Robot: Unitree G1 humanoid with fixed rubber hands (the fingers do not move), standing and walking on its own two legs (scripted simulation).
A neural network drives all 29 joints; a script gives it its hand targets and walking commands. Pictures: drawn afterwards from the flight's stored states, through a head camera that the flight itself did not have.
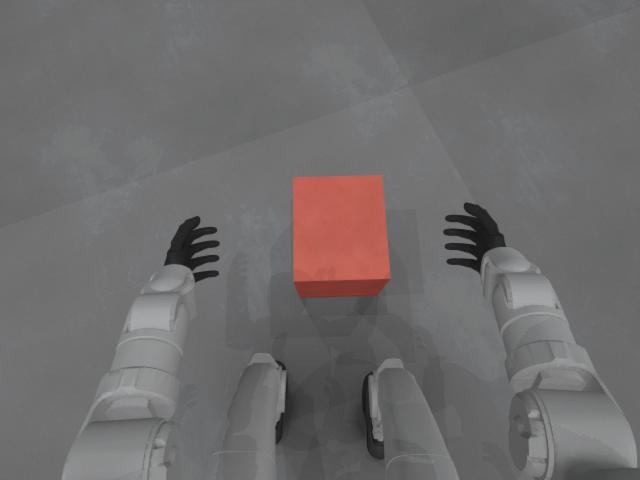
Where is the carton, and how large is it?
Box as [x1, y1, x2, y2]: [293, 175, 390, 297]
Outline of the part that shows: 381,175 293,177 293,264 294,283 299,297 376,295 390,278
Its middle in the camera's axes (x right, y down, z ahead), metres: +0.05 +0.01 +1.02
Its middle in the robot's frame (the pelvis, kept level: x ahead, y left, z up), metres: +0.54 -0.02 -0.56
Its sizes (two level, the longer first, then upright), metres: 0.259 0.219 0.240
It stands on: the floor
